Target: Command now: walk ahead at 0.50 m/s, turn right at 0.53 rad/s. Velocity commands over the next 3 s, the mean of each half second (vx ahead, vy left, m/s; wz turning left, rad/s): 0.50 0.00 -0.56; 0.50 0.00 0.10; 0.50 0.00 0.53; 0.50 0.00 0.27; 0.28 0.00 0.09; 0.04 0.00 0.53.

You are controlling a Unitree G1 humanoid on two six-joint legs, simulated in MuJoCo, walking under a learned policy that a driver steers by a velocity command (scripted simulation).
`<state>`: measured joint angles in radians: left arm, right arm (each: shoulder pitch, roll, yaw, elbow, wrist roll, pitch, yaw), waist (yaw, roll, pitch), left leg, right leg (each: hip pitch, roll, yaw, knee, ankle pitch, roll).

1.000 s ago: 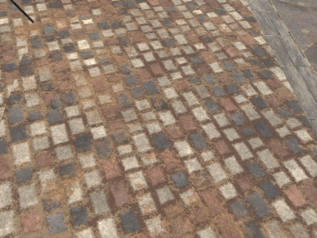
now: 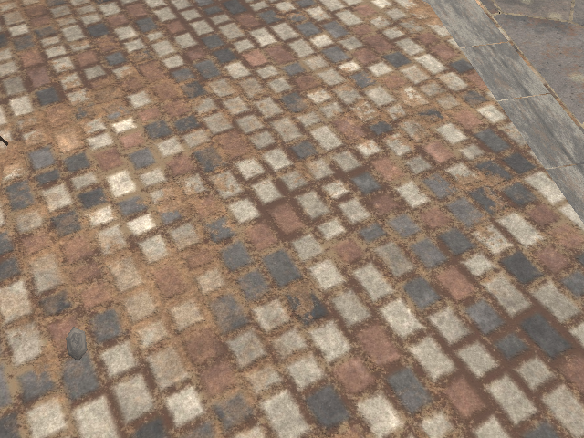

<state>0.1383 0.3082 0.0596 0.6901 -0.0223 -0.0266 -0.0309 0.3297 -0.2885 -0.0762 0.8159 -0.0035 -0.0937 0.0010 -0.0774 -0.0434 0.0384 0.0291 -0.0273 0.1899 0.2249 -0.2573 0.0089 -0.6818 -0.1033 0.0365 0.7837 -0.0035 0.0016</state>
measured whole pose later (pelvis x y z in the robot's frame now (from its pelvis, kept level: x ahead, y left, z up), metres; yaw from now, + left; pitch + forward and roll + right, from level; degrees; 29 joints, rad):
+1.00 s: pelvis +0.57 -0.09 +0.01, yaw -11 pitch +2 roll +0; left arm 0.06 0.28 0.03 0.64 0.00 -0.09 -0.01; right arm 0.39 -0.28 -0.05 0.80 0.02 -0.05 0.00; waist -0.10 -0.03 0.04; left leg -0.11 -0.10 -0.15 0.32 -0.22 0.06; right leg -0.58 -0.03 0.11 0.60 -0.05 0.05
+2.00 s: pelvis +1.09 -0.06 +0.00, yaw +13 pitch +1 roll +2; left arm 0.16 0.30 0.04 0.76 -0.02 -0.07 -0.02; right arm 0.30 -0.27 -0.04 0.75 -0.01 -0.08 0.01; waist -0.05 -0.05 0.03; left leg -0.01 -0.10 0.04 0.22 -0.22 0.08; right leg -0.70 -0.12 0.05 0.73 0.09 0.03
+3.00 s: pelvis +1.35 +0.00 +0.00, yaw +34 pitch +2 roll -2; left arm 0.04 0.31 0.07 0.81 -0.01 0.01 0.02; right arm 0.17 -0.31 -0.08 0.66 0.01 0.03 -0.04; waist -0.02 -0.01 0.05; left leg -0.31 -0.07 -0.14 0.46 -0.18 0.04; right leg -0.44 0.02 0.08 0.79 -0.37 0.08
